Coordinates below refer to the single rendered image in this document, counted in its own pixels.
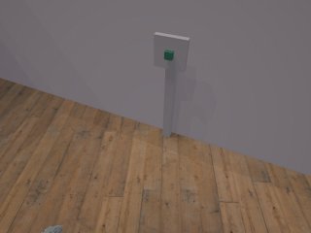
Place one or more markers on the panel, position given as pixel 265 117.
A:
pixel 180 45

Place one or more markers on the button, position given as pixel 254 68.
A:
pixel 169 55

